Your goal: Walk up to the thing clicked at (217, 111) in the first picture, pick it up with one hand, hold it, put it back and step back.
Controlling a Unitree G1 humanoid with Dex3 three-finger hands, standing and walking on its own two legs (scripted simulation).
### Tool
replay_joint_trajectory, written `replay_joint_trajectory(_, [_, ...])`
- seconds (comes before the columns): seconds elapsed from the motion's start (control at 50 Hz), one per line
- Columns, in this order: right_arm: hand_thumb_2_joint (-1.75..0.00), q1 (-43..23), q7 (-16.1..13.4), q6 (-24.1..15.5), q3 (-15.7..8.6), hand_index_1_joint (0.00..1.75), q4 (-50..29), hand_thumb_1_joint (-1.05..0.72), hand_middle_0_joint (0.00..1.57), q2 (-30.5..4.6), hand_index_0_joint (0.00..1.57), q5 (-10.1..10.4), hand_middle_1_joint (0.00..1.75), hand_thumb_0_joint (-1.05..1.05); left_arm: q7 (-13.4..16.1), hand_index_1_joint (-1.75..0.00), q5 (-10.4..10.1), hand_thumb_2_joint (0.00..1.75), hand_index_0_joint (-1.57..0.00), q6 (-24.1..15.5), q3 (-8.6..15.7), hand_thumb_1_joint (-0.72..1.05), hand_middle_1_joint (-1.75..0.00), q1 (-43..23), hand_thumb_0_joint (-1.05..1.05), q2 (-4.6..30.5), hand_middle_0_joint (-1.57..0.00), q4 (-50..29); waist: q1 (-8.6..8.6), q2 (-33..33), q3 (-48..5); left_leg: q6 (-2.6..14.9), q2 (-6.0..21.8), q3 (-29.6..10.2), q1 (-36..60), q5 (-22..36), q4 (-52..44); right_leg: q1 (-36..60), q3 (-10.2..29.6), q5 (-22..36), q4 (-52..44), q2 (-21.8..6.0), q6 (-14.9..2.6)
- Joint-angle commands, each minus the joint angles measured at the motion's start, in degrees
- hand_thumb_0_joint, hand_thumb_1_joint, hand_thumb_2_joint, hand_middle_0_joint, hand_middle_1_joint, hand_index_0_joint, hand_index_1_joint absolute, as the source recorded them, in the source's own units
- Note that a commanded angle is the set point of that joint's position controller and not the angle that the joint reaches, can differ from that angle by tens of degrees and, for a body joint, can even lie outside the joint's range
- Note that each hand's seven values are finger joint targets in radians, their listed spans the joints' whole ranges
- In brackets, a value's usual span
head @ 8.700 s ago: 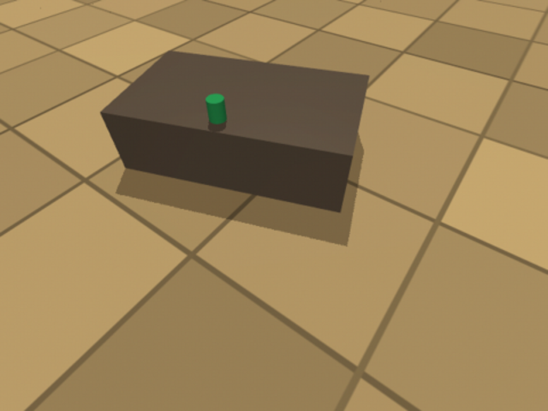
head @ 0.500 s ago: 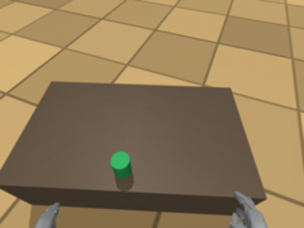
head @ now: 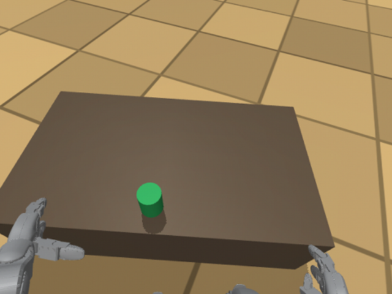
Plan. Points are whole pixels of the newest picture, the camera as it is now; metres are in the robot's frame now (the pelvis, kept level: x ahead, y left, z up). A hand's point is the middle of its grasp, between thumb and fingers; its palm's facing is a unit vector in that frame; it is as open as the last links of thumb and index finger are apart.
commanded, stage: go down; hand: left
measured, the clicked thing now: (150, 200) +0.46 +0.15 -0.30
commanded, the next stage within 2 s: none
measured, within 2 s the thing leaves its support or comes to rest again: neither
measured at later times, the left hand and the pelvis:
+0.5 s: hand (52, 205) +0.31 +0.32 -0.03, palm faces +0.13 -0.97 -0.19, open 17.4 cm; pelvis +0.00 +0.01 +0.00, yaw -2 degrees
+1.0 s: hand (51, 177) +0.38 +0.33 -0.01, palm faces +0.13 -0.98 -0.12, open 17.4 cm; pelvis -0.01 +0.00 -0.02, yaw -2 degrees
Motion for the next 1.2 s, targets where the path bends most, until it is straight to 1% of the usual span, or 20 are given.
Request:
replay_joint_trajectory(0.0, [-0.89,1.0,-0.3,-2.7,-4.1,0.3,-4.5,-0.88,0.2,-10.0,0.2,-0.1,0.3,0.0,-3.5,-0.06,-0.1,0.08,-0.05,-3.4,7.2,-0.49,-0.04,-12.0,0.0,15.8,-0.07,3.0,-0.43,6.8,-10.4,0.59,-2.1,0.0,2.7,14.8,-11.7,10.6,2.4,7.9,-7.6,2.0,-1.48])
replay_joint_trajectory(0.02, [-0.89,1.5,0.1,-2.6,-4.2,0.3,-4.6,-0.88,0.2,-10.0,0.2,-0.1,0.3,0.0,-4.8,-0.07,-0.4,0.09,-0.05,-4.2,7.0,-0.48,-0.05,-14.0,0.0,15.7,-0.07,1.6,-0.12,6.7,-9.9,0.57,-2.0,0.0,2.4,15.4,-11.9,10.6,2.1,8.2,-7.6,2.2,-1.68])
replay_joint_trajectory(0.06, [-0.9,2.4,0.5,-2.6,-4.4,0.3,-4.1,-0.88,0.2,-10.3,0.2,0.0,0.3,0.0,-7.1,-0.05,-0.5,0.07,-0.05,-5.4,7.5,-0.49,-0.04,-15.4,0.0,16.1,-0.07,7.4,-0.22,4.4,-10.0,0.77,-2.0,0.2,1.6,16.0,-11.9,11.2,2.0,8.7,-7.8,2.3,-1.59])
replay_joint_trajectory(0.12, [-0.9,3.8,1.3,-2.6,-4.8,0.3,-3.8,-0.9,0.2,-10.8,0.2,0.0,0.3,0.0,-10.0,-0.05,-0.9,0.04,-0.06,-9.2,10.0,-0.54,-0.04,-18.6,0.0,19.7,-0.08,10.5,0.79,4.9,-11.4,0.56,-1.7,0.1,1.7,18.5,-11.9,11.2,2.0,10.0,-7.1,2.6,-1.83])
replay_joint_trajectory(0.16, [-0.9,4.6,1.9,-2.6,-5.0,0.3,-3.8,-0.9,0.2,-10.7,0.2,-0.2,0.3,0.0,-11.6,-0.04,-0.9,0.04,-0.06,-12.2,9.8,-0.57,-0.03,-20.2,0.0,18.9,-0.08,12.2,0.71,4.8,-11.5,0.46,-1.6,0.4,1.7,19.3,-11.4,10.2,2.0,10.6,-6.5,2.6,-1.84])
replay_joint_trajectory(0.22, [-0.9,6.0,2.2,-2.2,-5.7,0.3,-3.8,-0.91,0.2,-11.0,0.2,-0.6,0.3,0.0,-12.5,-0.04,-0.3,0.04,-0.06,-16.2,11.3,-0.58,-0.03,-20.9,0.0,20.8,-0.08,12.7,1.21,5.2,-15.4,0.45,-1.7,1.0,3.3,22.2,-10.7,11.8,2.3,13.1,-5.8,2.3,-2.09])
replay_joint_trajectory(0.34, [-0.9,8.5,2.5,-0.9,-6.1,0.3,-1.9,-0.9,0.2,-11.7,0.2,-1.0,0.3,0.0,-12.4,-0.04,0.1,0.06,-0.05,-21.2,12.7,-0.57,-0.02,-25.1,0.0,23.2,-0.07,12.2,0.83,7.0,-15.1,0.0,-1.0,0.8,4.5,25.5,-10.3,9.6,2.5,14.7,-4.7,2.5,-2.52])
replay_joint_trajectory(0.36, [-0.9,9.2,2.5,-0.8,-6.3,0.3,-1.7,-0.9,0.2,-11.9,0.2,-1.1,0.3,0.0,-12.1,-0.04,0.4,0.05,-0.05,-22.1,13.7,-0.56,-0.02,-28.9,0.0,25.4,-0.07,9.4,0.79,8.3,-15.4,0.01,-1.0,0.8,5.2,24.2,-10.6,9.0,2.7,13.5,-4.8,2.5,-2.51])
replay_joint_trajectory(0.4, [-0.9,9.4,2.5,-0.3,-6.1,0.3,-1.0,-0.9,0.2,-11.8,0.2,-1.3,0.3,0.0,-12.4,-0.03,0.5,0.06,-0.05,-23.2,12.7,-0.53,-0.02,-28.2,0.0,23.2,-0.07,13.8,0.06,7.8,-13.8,-0.21,-0.8,0.5,5.3,23.4,-10.8,7.1,2.5,12.2,-4.8,2.6,-2.63])
replay_joint_trajectory(0.44, [-0.9,9.6,2.3,-0.2,-6.1,0.3,-1.0,-0.89,0.2,-12.6,0.2,-1.4,0.3,0.0,-12.3,-0.02,0.4,0.06,-0.04,-25.2,16.0,-0.51,-0.01,-36.0,0.0,29.3,-0.06,11.4,-0.18,9.6,-14.8,-0.12,-0.6,0.2,5.2,21.2,-10.9,7.0,2.9,11.4,-4.7,2.4,-2.68])
replay_joint_trajectory(0.54, [-0.9,10.7,2.5,0.8,-5.2,0.3,0.9,-0.89,0.2,-12.2,0.2,-1.7,0.3,0.0,-15.7,-0.02,-0.3,0.04,-0.05,-27.4,13.0,-0.53,-0.01,-37.0,0.0,24.2,-0.06,27.5,-1.83,6.4,-10.7,0.48,-0.8,0.3,0.1,13.9,-10.8,3.9,2.7,6.7,-5.0,2.4,-2.58])
replay_joint_trajectory(0.58, [-0.9,10.7,2.6,1.1,-5.2,0.3,0.0,-0.88,0.2,-12.7,0.2,-2.0,0.3,0.0,-17.2,-0.03,0.1,0.04,-0.05,-28.7,14.5,-0.54,-0.02,-39.3,0.0,28.4,-0.06,27.7,-0.69,6.6,-13.4,0.81,-1.3,1.2,-1.1,12.7,-10.1,5.4,3.1,6.1,-5.1,2.0,-2.46])
replay_joint_trajectory(0.62, [-0.89,10.7,2.8,1.3,-4.8,0.3,-0.6,-0.88,0.2,-12.7,0.2,-2.2,0.3,0.0,-18.7,-0.04,0.2,0.03,-0.06,-29.4,14.1,-0.57,-0.03,-39.4,0.0,28.4,-0.07,32.4,-0.79,5.5,-14.9,0.91,-1.5,1.8,-2.0,14.0,-8.9,6.5,3.2,7.1,-5.0,1.8,-2.31])
replay_joint_trajectory(0.72, [-0.89,11.5,3.1,1.6,-4.2,0.3,-0.2,-0.88,0.2,-13.2,0.2,-2.3,0.3,0.0,-19.5,-0.03,-0.3,0.03,-0.06,-33.1,17.2,-0.58,-0.03,-44.2,0.0,33.3,-0.07,34.5,-0.87,5.5,-15.6,1.08,-1.5,2.0,-4.1,13.8,-7.6,5.6,3.6,7.3,-3.8,1.7,-2.29])
replay_joint_trajectory(0.76, [-0.9,11.8,3.1,2.0,-4.1,0.3,-0.3,-0.89,0.2,-13.6,0.2,-2.3,0.3,0.0,-19.8,-0.03,-0.3,0.03,-0.06,-34.6,18.3,-0.55,-0.02,-46.3,0.0,35.1,-0.07,33.4,-1.09,6.1,-18.6,0.98,-1.5,2.0,-2.8,15.3,-6.9,5.4,3.8,8.5,-3.0,1.6,-2.4])
replay_joint_trajectory(0.86, [-0.9,12.5,2.9,2.8,-3.8,0.3,0.5,-0.89,0.2,-13.9,0.2,-2.7,0.3,0.0,-20.3,-0.02,-0.4,0.04,-0.05,-36.5,20.4,-0.5,-0.01,-48.7,0.0,38.4,-0.07,34.1,-0.83,7.6,-21.3,0.89,-1.7,1.9,-2.6,17.1,-5.6,5.8,4.1,10.1,-2.2,1.4,-2.43])
replay_joint_trajectory(0.94, [-0.9,13.0,2.8,3.4,-3.5,0.3,1.3,-0.89,0.2,-13.9,0.2,-2.9,0.3,0.0,-21.3,-0.02,-0.6,0.04,-0.05,-36.8,20.0,-0.5,-0.01,-48.4,0.0,37.6,-0.07,36.3,-1.25,9.0,-22.4,0.62,-1.5,1.6,-1.7,19.6,-4.6,3.9,3.9,11.4,-1.4,1.4,-2.69])
replay_joint_trajectory(1.0, [-0.9,13.1,2.7,3.7,-3.4,0.3,1.2,-0.89,0.2,-14.1,0.2,-2.9,0.3,0.0,-21.7,-0.02,-0.6,0.05,-0.05,-37.0,20.4,-0.49,-0.01,-48.5,0.0,38.9,-0.07,37.1,-1.19,8.0,-21.7,0.86,-1.7,1.9,-3.8,18.7,-4.2,4.5,4.1,11.1,-1.7,1.4,-2.65])
replay_joint_trajectory(1.1, [-0.9,12.7,2.7,3.8,-3.4,0.3,1.0,-0.9,0.2,-14.0,0.2,-2.7,0.3,0.0,-22.8,-0.02,-1.3,0.03,-0.06,-37.0,19.3,-0.52,-0.01,-48.2,0.0,37.0,-0.07,39.1,-1.76,7.0,-19.3,0.88,-1.4,1.5,-4.8,17.9,-3.9,2.0,3.9,10.2,-1.5,1.8,-2.6])
replay_joint_trajectory(1.18, [-0.9,13.4,2.9,4.1,-3.4,0.3,0.9,-0.9,0.2,-14.3,0.2,-2.7,0.3,0.0,-22.8,-0.02,-1.4,0.03,-0.05,-37.8,21.0,-0.54,0.0,-49.0,0.0,39.4,-0.07,37.2,-1.13,7.6,-23.0,0.68,-1.3,1.2,-3.3,21.0,-3.3,2.8,3.5,12.0,-0.2,1.8,-2.78])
